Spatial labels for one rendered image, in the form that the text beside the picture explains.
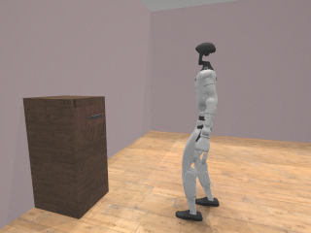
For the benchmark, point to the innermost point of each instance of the cabinet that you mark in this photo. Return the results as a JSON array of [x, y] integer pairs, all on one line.
[[69, 168]]

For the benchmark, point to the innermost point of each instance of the robot right thigh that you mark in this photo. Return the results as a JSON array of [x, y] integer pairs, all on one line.
[[198, 163]]

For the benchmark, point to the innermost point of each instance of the left robot hand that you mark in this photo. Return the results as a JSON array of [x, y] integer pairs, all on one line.
[[201, 146]]

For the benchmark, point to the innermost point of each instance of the handle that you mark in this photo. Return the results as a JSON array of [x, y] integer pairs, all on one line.
[[95, 116]]

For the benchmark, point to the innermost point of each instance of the robot left upper arm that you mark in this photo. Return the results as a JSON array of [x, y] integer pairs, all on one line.
[[207, 79]]

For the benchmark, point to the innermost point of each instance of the robot left forearm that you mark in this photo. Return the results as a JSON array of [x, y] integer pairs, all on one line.
[[210, 112]]

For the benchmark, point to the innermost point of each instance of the robot right shin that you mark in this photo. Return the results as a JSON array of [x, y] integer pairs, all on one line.
[[205, 182]]

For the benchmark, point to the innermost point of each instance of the drawer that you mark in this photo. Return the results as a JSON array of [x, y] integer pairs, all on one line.
[[82, 116]]

